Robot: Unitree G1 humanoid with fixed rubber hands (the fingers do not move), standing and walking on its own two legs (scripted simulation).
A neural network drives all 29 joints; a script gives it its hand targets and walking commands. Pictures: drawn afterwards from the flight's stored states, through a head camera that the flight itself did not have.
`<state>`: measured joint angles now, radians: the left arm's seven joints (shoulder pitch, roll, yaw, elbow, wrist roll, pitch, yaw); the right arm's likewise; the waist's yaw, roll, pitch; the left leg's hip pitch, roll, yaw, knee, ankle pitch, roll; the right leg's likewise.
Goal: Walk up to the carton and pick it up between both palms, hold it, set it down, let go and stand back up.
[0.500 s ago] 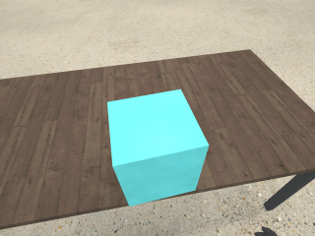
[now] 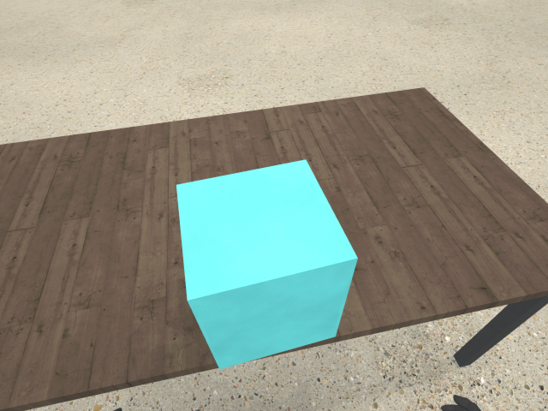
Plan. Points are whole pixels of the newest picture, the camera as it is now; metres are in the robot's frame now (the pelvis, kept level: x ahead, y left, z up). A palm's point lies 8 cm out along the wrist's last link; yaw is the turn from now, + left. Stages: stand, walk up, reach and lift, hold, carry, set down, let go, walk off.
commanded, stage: walk up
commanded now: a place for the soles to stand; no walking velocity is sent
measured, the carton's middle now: (261, 266) +0.35 +0.03 +0.00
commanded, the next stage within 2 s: reach and lift in 0.52 s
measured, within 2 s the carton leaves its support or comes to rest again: neither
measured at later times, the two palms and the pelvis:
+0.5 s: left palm out of the picture +0.11 +0.27 -0.08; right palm out of the picture +0.10 -0.28 -0.09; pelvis +0.01 +0.00 +0.00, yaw -1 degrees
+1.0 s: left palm out of the picture +0.14 +0.22 -0.06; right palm out of the picture +0.15 -0.28 -0.05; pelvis -0.03 -0.03 +0.01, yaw +5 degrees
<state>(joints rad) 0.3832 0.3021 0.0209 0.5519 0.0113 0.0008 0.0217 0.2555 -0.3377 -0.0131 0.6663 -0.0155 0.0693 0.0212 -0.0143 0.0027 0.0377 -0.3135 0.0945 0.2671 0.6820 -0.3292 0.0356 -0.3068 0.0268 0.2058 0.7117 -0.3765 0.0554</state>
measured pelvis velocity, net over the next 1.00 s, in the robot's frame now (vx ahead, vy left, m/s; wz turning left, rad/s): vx -0.03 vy -0.03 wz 0.08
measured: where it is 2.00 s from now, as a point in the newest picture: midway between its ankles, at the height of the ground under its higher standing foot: outside the picture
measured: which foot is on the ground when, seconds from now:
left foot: down 0.00-1.00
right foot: down 0.00-1.00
